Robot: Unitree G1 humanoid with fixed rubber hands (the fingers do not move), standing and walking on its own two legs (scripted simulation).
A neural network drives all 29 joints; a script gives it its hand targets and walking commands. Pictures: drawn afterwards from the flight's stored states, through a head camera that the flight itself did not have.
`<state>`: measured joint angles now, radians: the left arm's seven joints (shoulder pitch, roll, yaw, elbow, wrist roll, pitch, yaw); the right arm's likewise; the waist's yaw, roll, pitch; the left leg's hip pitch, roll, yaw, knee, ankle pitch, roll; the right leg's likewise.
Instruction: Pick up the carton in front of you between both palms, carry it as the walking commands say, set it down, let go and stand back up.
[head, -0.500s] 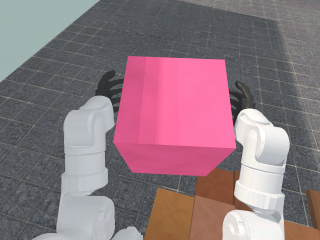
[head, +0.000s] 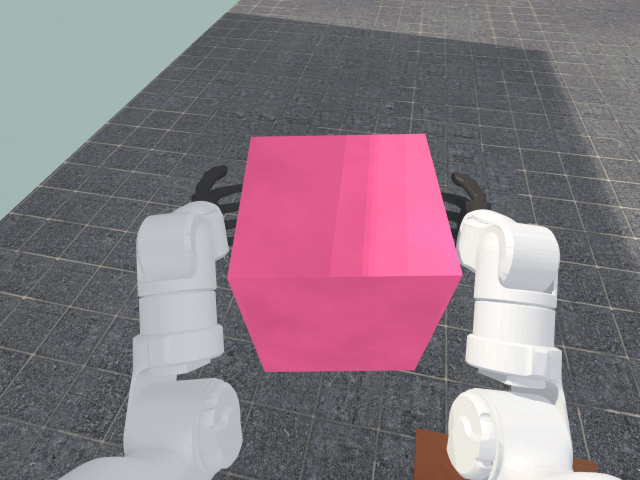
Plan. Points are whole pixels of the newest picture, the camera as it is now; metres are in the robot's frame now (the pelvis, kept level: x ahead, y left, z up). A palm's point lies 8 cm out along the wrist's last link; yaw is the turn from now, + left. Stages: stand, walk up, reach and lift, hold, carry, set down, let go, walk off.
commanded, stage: carry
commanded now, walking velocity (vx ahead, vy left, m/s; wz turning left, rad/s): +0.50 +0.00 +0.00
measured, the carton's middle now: (338, 262) +0.36 +0.00 +0.08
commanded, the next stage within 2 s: none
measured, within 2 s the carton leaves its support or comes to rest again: neither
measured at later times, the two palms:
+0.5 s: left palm (241, 137) +0.65 +0.19 +0.08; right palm (408, 143) +0.63 -0.11 +0.08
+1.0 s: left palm (278, 78) +0.89 +0.15 +0.08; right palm (413, 80) +0.90 -0.15 +0.07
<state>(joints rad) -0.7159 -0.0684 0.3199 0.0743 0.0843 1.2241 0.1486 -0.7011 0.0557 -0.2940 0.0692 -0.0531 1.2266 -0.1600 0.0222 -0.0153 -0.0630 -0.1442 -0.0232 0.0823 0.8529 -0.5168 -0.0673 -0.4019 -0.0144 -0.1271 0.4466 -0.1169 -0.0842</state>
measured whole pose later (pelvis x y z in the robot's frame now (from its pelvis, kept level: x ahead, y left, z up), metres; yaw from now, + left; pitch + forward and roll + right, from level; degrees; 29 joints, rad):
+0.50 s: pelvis +0.30 +0.04 -0.02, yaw +0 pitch +4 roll -1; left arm -0.51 -0.06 0.21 -0.05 0.01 1.07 0.15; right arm -0.45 0.11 -0.21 -0.10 -0.06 1.07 -0.14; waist -0.02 -0.01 0.00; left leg -0.48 0.00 0.12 0.58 -0.18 0.09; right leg -0.42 0.01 -0.02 1.23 -0.49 -0.03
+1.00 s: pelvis +0.60 -0.01 -0.01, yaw +2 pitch +4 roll +0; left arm -0.32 -0.16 0.20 -0.12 0.08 1.14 0.14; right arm -0.29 0.13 -0.20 -0.17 -0.06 1.16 -0.14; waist 0.01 0.02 -0.10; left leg -0.36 0.04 0.04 1.08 -0.42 0.00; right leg -0.40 -0.02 -0.20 0.48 -0.16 -0.08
